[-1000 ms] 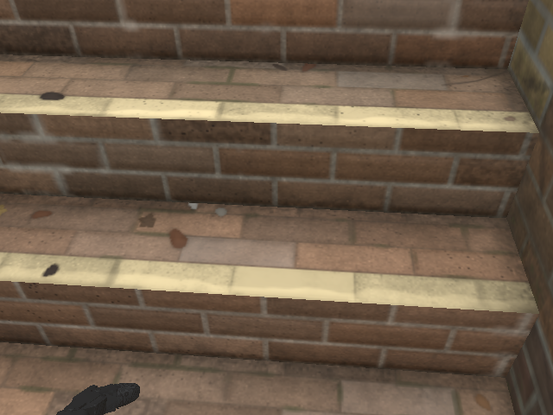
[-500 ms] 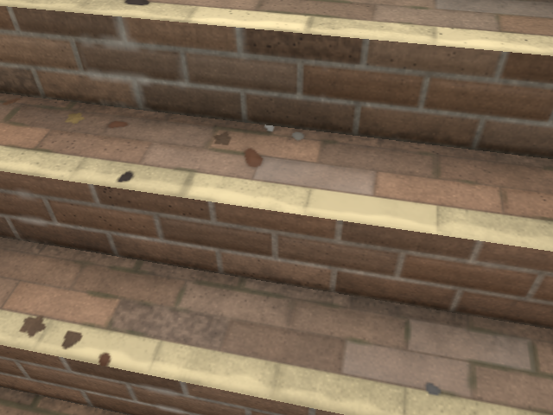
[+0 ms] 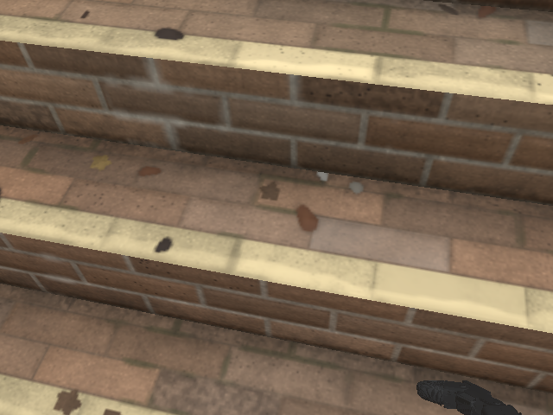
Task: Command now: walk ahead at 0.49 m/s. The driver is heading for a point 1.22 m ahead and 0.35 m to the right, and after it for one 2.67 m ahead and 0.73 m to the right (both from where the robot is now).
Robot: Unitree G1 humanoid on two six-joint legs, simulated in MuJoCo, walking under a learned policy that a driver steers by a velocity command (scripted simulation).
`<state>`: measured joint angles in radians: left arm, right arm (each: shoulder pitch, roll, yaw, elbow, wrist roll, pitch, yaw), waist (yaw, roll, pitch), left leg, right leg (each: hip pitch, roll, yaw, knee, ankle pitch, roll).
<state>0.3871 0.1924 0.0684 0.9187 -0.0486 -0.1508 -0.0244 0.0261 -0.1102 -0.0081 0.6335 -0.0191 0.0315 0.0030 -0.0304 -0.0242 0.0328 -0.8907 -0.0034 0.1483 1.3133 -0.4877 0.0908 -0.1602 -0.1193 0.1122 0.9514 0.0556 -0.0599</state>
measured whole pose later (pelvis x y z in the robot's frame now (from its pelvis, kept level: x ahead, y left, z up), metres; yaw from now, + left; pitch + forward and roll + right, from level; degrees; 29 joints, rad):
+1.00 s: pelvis +0.51 +0.11 +0.43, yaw -4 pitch +12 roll +5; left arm 0.50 0.13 0.02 1.17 0.07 -0.10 -0.17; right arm -0.16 -0.12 0.07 0.74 -0.03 0.04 0.06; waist 0.01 -0.09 -0.15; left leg -0.97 0.01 0.16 1.22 -0.48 0.07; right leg -0.46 -0.08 0.18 1.02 0.10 -0.14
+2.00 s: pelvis +1.02 +0.05 +0.85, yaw -37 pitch +6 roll +2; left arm 0.27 0.31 0.05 1.01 0.05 -0.09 -0.12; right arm 0.10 -0.19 0.02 0.86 -0.03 -0.09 0.05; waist -0.02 -0.05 -0.20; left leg -0.77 0.04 0.14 1.23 -0.57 0.04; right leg -0.79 0.07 0.19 1.76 0.03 -0.16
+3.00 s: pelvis +1.42 -0.39 +0.92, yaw -44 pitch +4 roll -2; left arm 0.30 0.23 0.06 0.92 0.00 -0.07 0.04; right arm 0.03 -0.23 -0.05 0.73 0.01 -0.07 0.04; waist 0.02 0.02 -0.01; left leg -0.62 -0.02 0.06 0.65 -0.09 0.12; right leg -0.03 -0.05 -0.16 0.71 -0.49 0.04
